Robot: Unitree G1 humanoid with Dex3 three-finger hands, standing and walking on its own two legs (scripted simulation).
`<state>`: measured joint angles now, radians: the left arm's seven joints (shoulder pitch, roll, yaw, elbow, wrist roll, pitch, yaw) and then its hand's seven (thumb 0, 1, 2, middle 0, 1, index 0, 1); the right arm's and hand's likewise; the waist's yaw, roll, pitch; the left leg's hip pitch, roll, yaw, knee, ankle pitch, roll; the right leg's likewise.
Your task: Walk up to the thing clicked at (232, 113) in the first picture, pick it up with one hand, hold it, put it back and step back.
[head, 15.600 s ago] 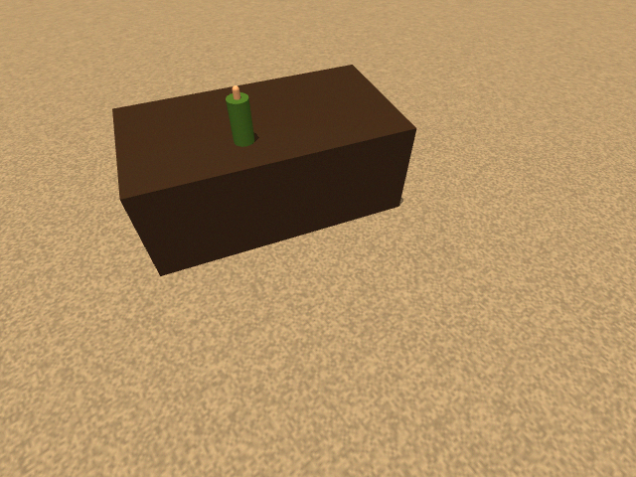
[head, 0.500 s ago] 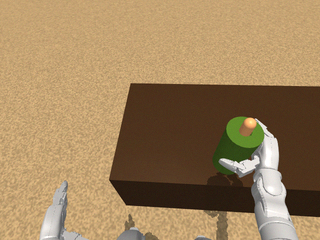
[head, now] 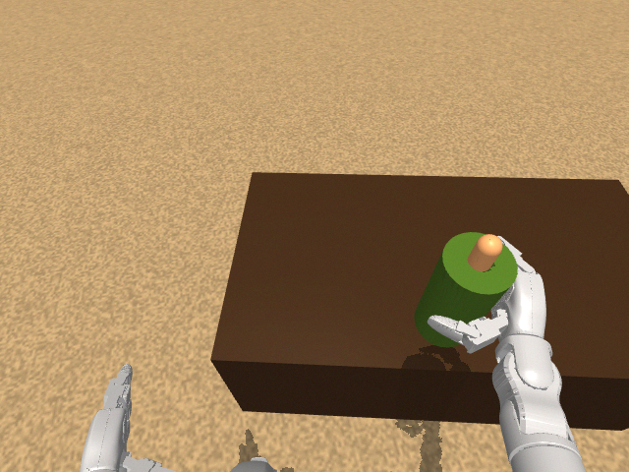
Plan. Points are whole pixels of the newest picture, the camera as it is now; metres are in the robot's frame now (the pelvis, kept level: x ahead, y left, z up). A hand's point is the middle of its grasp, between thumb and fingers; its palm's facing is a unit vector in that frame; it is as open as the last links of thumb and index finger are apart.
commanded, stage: hold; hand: right
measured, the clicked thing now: (462, 288) +0.33 -0.16 +0.06
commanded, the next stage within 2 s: none
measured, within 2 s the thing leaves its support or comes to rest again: neither
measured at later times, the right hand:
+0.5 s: hand (469, 296) +0.33 -0.17 +0.04, palm faces +0.15 +0.99 +0.00, open 11.1 cm
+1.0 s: hand (468, 293) +0.33 -0.17 +0.05, palm faces +0.14 +0.99 +0.00, open 11.1 cm
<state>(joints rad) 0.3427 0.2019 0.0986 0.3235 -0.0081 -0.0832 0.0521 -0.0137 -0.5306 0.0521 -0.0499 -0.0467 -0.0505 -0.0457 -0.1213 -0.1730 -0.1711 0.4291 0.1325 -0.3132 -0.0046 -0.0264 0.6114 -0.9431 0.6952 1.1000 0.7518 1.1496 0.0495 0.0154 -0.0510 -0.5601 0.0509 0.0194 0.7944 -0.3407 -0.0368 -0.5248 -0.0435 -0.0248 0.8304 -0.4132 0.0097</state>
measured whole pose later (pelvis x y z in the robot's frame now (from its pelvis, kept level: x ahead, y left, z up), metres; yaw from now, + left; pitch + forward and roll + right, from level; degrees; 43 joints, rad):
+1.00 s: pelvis +0.00 +0.00 +0.01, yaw +0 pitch +5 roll +1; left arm 0.32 0.20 0.09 0.38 0.00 -0.11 0.05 -0.01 -0.53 0.05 -0.05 -0.05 -0.05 -0.04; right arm -0.13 -0.17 -0.18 0.47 0.13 -0.33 0.00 -0.03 0.61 -0.95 0.69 1.11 0.75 1.16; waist 0.05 0.02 -0.03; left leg -0.52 0.05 0.02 0.74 -0.31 -0.04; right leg -0.48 -0.04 -0.03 0.78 -0.39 0.01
